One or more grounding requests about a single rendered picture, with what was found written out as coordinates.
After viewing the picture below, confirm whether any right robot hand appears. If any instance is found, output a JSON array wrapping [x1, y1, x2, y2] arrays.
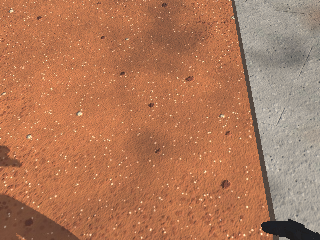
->
[[261, 219, 320, 240]]

